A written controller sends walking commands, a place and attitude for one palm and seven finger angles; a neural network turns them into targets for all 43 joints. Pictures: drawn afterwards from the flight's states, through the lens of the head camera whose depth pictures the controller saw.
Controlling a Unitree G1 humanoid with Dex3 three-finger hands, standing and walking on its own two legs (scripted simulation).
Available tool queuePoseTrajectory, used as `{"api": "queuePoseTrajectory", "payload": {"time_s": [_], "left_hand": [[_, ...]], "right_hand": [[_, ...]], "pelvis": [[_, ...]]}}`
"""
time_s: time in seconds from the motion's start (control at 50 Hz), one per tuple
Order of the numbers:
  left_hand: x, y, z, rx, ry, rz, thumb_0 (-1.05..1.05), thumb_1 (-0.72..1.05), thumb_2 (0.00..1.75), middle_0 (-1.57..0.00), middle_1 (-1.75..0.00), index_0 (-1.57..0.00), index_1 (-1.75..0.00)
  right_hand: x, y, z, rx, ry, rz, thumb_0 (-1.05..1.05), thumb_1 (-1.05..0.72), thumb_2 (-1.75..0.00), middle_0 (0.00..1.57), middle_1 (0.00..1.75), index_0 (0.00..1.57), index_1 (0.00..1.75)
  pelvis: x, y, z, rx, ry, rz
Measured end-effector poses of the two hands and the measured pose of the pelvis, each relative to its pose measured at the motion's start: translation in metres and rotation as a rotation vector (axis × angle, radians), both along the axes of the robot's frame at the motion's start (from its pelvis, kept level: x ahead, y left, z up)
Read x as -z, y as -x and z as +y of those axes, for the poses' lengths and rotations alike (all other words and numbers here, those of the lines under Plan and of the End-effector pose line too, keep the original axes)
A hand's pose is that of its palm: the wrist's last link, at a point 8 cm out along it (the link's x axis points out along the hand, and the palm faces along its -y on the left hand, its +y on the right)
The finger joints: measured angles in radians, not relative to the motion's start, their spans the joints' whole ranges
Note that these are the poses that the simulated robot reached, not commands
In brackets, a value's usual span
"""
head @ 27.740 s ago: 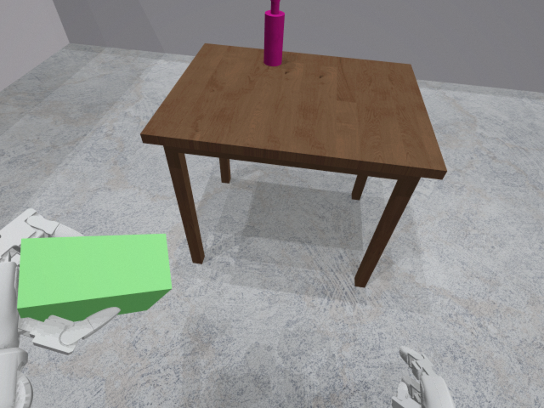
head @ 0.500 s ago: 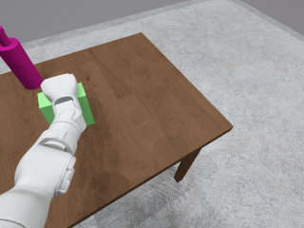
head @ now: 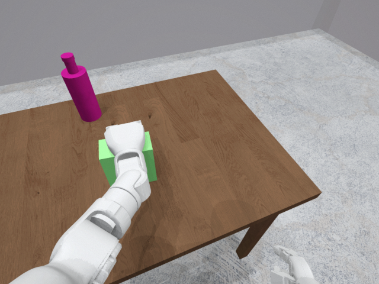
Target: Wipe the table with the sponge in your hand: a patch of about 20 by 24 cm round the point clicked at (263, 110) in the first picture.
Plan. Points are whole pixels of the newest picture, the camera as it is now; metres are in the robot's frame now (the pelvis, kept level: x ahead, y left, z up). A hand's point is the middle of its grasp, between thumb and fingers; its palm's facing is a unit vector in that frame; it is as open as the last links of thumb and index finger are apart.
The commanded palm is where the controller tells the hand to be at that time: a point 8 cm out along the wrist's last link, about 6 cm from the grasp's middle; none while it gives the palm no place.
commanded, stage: wipe back along the third lane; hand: left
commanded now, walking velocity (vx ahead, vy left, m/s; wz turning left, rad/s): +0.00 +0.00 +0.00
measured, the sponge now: (131, 166) +0.40 +0.19 -0.02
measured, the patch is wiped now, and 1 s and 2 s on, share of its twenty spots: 1.00 1.00 1.00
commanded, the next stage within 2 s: slide back across to the middle lane in 0.92 s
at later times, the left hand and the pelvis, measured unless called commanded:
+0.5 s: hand (138, 169) +0.36 +0.15 +0.03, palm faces -0.04 -0.02 -1.00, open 10.3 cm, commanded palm +0.31 +0.13 +0.06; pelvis -0.02 -0.02 +0.00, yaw +0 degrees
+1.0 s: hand (149, 187) +0.31 +0.12 +0.03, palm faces +0.00 -0.03 -1.00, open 10.3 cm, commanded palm +0.27 +0.10 +0.06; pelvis -0.02 -0.04 +0.00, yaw +0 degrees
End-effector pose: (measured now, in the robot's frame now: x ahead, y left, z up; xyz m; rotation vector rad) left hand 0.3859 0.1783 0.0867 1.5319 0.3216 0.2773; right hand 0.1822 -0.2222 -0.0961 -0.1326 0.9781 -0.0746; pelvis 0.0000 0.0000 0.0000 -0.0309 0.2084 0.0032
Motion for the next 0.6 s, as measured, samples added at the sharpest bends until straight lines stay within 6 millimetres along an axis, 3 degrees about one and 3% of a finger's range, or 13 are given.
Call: {"api": "queuePoseTrajectory", "payload": {"time_s": [0.14,0.46,0.6], "left_hand": [[0.0,0.016,-0.006,-0.003,0.008,0.004,-0.01,-0.49,1.06,-0.65,-1.4,-0.67,-1.42],[0.0,0.046,-0.028,0.016,-0.008,0.011,-0.01,-0.49,1.06,-0.65,-1.39,-0.67,-1.41],[0.0,0.055,-0.038,0.017,-0.007,0.009,-0.01,-0.49,1.06,-0.65,-1.39,-0.67,-1.41]], "right_hand": [[-0.006,-0.007,0.006,-0.022,-0.012,-0.017,0.01,-0.91,-0.9,0.2,0.3,0.2,0.3],[0.004,0.029,-0.013,0.004,-0.022,0.025,0.01,-0.91,-0.9,0.2,0.3,0.2,0.3],[0.004,0.034,-0.023,0.009,-0.03,0.012,0.01,-0.91,-0.9,0.19,0.3,0.2,0.3]], "pelvis": [[-0.001,0.004,-0.003,-0.004,-0.004,-0.031],[-0.002,0.02,-0.015,-0.001,-0.02,-0.074],[-0.003,0.024,-0.024,0.004,-0.027,-0.083]]}}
